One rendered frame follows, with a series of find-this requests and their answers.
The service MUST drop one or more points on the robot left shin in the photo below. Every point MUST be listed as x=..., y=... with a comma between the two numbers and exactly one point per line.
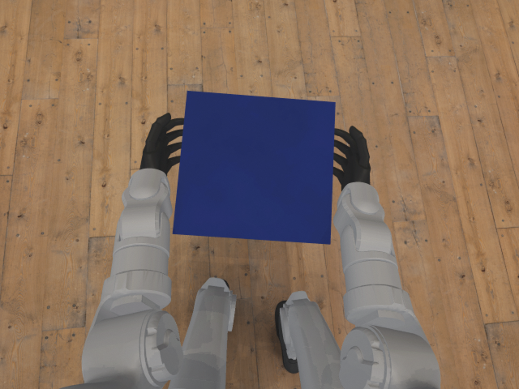
x=213, y=281

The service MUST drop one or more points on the robot right forearm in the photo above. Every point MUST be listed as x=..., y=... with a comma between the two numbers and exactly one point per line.
x=373, y=288

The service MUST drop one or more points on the robot left hand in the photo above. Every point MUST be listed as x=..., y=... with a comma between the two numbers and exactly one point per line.
x=156, y=152

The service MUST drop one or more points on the robot right upper arm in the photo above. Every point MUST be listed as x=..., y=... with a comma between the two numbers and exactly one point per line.
x=375, y=357

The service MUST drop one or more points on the robot left upper arm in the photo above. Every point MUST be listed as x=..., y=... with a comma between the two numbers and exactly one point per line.
x=141, y=350

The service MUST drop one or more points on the robot right foot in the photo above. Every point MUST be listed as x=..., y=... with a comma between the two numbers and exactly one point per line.
x=291, y=364

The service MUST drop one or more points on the robot left forearm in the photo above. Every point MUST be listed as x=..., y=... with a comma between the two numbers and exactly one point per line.
x=139, y=274

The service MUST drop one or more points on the robot right hand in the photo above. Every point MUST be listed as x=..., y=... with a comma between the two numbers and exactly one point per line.
x=356, y=165

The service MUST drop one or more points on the carton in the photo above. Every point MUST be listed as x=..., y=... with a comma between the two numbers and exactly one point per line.
x=256, y=167

